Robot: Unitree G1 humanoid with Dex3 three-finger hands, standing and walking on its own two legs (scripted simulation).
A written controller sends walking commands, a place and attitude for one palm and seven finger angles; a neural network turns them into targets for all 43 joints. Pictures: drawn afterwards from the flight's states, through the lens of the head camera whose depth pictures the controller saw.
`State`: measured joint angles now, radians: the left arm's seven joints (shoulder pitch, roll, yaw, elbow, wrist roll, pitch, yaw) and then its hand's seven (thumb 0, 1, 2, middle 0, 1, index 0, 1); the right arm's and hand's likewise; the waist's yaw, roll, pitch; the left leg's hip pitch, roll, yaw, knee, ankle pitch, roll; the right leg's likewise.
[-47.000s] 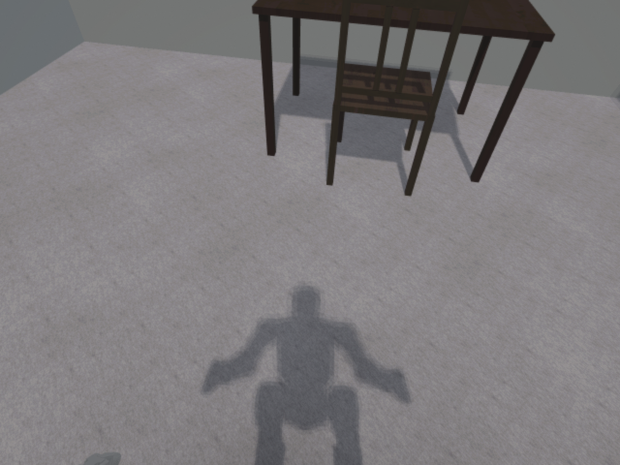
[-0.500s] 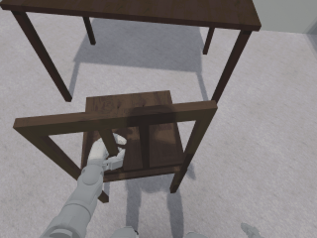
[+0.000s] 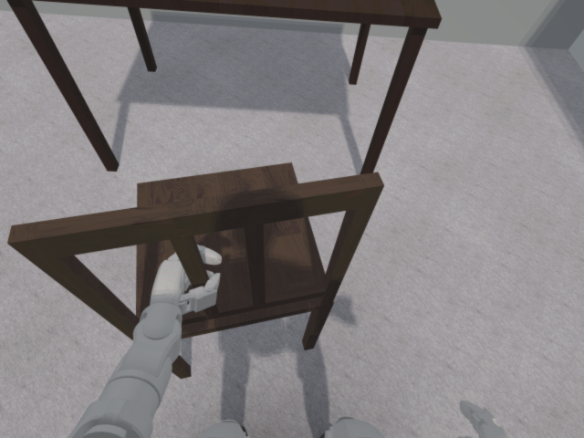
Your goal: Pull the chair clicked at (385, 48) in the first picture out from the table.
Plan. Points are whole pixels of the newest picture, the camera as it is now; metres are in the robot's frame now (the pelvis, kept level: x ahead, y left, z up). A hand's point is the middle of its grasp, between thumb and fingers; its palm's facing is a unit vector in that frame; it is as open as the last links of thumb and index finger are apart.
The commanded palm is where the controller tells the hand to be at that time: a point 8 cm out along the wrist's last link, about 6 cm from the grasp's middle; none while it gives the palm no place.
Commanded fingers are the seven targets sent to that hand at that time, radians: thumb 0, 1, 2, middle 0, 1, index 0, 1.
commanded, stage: stop walking, hand still on the chair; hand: left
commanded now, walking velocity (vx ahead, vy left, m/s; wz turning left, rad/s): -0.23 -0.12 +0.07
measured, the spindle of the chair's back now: (199, 279) +0.35 +0.16 -0.08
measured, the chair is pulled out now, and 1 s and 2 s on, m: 0.59 0.73 0.72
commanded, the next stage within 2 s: open the thumb and straighten the fingers in 1.24 s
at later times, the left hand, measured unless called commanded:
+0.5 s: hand (192, 374) +0.20 +0.14 -0.07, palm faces +0.02 -0.98 -0.18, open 5.7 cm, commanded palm +0.18 +0.19 -0.05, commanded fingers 0.00 0.90 0.90 -0.50 -1.45 -0.50 -1.45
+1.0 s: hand (184, 383) +0.19 +0.15 -0.07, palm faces +0.07 -0.98 -0.18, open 5.7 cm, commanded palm +0.17 +0.20 -0.05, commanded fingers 0.00 0.90 0.90 -0.50 -1.45 -0.50 -1.45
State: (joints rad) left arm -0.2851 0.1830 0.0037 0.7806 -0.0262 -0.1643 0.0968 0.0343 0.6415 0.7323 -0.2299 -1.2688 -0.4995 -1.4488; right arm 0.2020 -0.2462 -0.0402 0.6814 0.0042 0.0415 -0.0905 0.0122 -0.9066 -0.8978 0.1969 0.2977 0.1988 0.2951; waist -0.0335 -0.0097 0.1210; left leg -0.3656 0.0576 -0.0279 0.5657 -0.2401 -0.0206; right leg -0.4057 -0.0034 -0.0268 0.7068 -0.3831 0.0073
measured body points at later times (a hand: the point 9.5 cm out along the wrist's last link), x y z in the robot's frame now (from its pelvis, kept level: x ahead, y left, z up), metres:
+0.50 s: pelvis -0.07 +0.00 -0.01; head -0.08 +0.01 +0.44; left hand +0.20 +0.20 -0.05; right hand +0.01 -0.28 -0.12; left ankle +0.02 +0.12 -0.73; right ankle -0.03 -0.15 -0.73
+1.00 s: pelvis -0.05 -0.01 +0.00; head -0.05 -0.01 +0.45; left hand +0.18 +0.20 -0.05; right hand +0.07 -0.27 -0.11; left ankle +0.02 +0.13 -0.73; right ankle -0.03 -0.15 -0.73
